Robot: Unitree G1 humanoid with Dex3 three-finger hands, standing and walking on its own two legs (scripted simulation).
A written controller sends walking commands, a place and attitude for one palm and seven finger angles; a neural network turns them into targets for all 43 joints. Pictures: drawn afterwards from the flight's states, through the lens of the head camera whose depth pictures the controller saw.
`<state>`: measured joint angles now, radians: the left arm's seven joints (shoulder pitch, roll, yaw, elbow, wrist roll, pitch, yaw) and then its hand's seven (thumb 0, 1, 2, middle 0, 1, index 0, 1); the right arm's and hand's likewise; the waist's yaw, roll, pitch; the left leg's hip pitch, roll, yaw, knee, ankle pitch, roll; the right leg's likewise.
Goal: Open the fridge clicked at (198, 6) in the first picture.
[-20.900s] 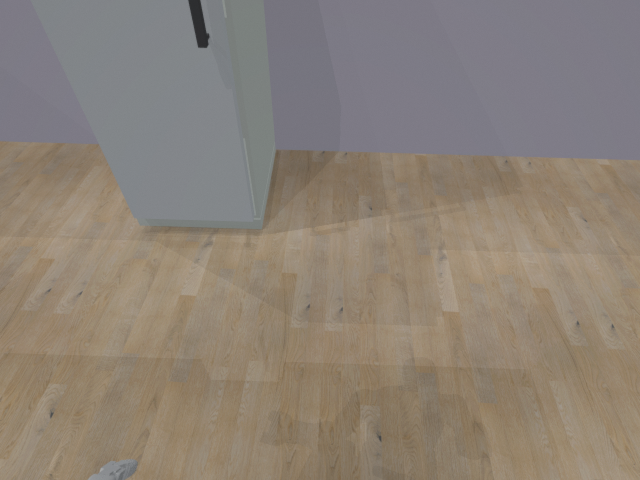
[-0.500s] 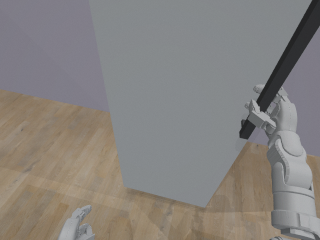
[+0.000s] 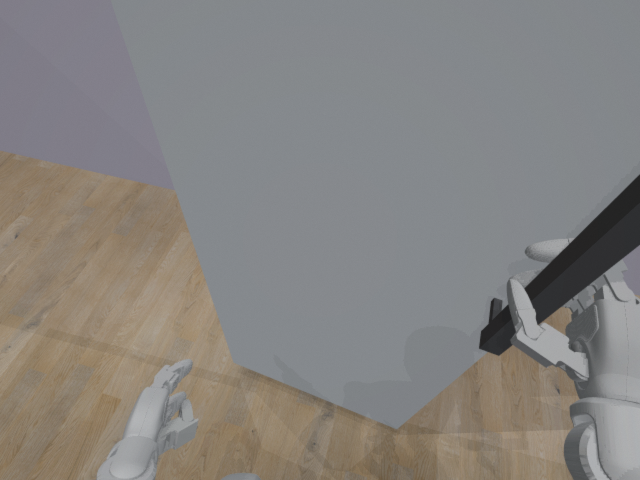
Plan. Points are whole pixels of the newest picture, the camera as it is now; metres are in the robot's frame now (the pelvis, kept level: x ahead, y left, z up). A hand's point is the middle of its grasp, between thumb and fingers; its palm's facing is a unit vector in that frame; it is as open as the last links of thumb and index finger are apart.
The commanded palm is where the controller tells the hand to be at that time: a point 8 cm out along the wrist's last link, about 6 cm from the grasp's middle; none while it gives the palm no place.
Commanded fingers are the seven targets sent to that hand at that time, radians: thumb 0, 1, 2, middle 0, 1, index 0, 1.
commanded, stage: walk backward, drawing the door open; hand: right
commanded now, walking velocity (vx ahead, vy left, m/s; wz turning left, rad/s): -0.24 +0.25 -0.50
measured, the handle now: (614, 208) +0.30 -0.19 +0.26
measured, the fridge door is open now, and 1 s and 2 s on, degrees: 7 31 72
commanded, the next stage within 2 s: stop walking and hold the door back in 1.90 s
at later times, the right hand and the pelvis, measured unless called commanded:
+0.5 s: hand (503, 363) +0.22 -0.13 +0.15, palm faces +0.51 +0.82 -0.27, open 7.0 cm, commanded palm +0.16 -0.17 +0.16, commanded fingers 0.00 -0.90 -0.90 0.45 1.40 0.45 1.40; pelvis +0.04 +0.11 -0.02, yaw -18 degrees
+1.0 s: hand out of the picture +0.12 -0.04 +0.15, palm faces +0.74 +0.62 -0.27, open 6.9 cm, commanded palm +0.05 -0.05 +0.16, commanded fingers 0.00 -0.90 -0.90 0.45 1.40 0.45 1.40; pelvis -0.01 +0.28 -0.02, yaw -30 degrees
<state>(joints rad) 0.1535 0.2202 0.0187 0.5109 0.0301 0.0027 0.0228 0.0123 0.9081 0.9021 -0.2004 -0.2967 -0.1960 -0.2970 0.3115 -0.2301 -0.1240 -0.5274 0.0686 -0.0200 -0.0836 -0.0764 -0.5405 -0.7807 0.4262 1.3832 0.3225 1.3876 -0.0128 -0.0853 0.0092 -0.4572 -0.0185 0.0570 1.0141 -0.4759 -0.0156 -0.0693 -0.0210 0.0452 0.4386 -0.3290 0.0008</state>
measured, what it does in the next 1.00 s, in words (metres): steps to the left, turning right: left foot, then right foot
